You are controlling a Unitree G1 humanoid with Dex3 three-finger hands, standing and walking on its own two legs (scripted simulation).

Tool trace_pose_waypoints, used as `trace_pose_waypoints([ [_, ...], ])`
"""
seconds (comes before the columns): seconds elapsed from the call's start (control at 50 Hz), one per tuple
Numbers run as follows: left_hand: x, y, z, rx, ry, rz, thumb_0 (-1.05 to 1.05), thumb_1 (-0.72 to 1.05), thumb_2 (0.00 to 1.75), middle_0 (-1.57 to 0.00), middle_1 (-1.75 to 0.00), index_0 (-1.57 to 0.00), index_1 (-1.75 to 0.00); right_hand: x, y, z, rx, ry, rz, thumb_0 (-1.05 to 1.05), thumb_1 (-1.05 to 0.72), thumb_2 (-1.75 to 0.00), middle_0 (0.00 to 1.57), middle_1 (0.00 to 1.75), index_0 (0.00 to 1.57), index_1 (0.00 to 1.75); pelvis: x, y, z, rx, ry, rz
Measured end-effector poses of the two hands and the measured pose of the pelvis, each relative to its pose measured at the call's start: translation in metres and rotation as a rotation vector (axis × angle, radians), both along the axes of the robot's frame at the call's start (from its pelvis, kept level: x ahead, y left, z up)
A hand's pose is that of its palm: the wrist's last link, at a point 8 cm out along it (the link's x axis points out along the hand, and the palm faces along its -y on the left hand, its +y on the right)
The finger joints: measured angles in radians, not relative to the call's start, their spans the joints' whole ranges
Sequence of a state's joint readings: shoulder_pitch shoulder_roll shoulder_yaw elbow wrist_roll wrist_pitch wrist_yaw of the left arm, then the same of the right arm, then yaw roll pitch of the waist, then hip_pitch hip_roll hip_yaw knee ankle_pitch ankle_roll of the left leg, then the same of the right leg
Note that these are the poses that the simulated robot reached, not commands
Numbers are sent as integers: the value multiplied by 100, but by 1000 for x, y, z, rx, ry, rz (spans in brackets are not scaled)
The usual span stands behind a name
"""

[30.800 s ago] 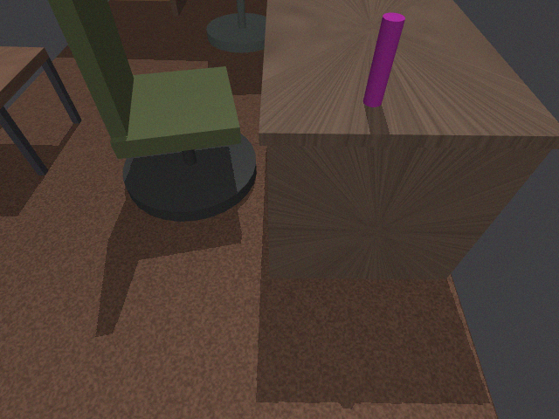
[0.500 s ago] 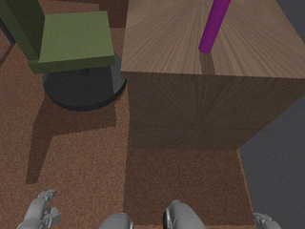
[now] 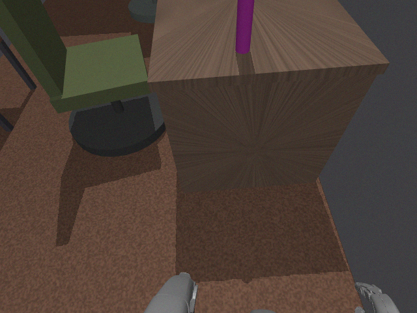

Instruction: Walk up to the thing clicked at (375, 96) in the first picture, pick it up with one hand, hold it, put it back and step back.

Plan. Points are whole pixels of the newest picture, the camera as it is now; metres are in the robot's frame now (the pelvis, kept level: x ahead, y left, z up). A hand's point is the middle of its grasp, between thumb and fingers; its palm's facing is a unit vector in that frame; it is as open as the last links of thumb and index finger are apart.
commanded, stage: step back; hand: right
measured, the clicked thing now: (244, 18) +0.91 -0.06 +0.08
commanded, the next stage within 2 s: stand in 1.74 s
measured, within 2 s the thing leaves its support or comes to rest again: neither
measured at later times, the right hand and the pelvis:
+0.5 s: hand out of the picture -0.02 -0.28 -0.13, palm faces -0.16 +0.89 -0.44, open 7.4 cm; pelvis -0.16 -0.03 +0.00, yaw +6 degrees
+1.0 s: hand out of the picture -0.16 -0.29 -0.16, palm faces -0.17 +0.93 -0.34, open 7.4 cm; pelvis -0.26 -0.04 +0.00, yaw +7 degrees
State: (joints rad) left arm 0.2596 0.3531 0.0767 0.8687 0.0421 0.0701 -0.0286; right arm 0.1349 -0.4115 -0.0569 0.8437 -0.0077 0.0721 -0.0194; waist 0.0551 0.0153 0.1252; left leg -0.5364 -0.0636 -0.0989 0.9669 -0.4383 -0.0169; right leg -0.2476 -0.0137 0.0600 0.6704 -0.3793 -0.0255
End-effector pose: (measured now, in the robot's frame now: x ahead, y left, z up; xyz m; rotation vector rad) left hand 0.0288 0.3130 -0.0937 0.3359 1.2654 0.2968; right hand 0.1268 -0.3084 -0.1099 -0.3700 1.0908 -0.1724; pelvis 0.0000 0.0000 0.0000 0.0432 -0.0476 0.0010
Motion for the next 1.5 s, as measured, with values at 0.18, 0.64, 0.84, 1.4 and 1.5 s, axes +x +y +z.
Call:
trace_pose_waypoints([
  [0.18,-8,-2,14,59,-135,-15,0,90,90,-21,-30,-21,-30,-100,-11,-12,-23,176,26,1,-91,-90,20,30,20,30,-53,-11,2,-14,32,93],
  [0.64,-205,-52,-22,-7,-35,15,0,90,90,-20,-30,-21,-30,-170,-44,6,-30,-57,100,1,-90,-90,20,30,21,30,-213,-53,-10,-88,-3,66],
  [0.84,-273,-48,5,46,-32,72,0,90,90,-21,-30,-21,-30,-257,-51,-12,16,100,68,1,-91,-90,20,30,20,30,-242,-55,0,-31,10,98],
  [1.4,-224,-59,-2,-16,-120,66,0,90,90,-20,-30,-21,-30,-258,-50,-7,7,138,56,1,-91,-90,20,30,20,30,-219,-56,4,-37,1,127],
  [1.5,-211,-51,-3,-20,-122,79,0,90,90,-21,-30,-21,-30,-233,-35,-8,13,135,88,1,-91,-90,20,30,20,30,-207,-47,4,-34,7,142],
])
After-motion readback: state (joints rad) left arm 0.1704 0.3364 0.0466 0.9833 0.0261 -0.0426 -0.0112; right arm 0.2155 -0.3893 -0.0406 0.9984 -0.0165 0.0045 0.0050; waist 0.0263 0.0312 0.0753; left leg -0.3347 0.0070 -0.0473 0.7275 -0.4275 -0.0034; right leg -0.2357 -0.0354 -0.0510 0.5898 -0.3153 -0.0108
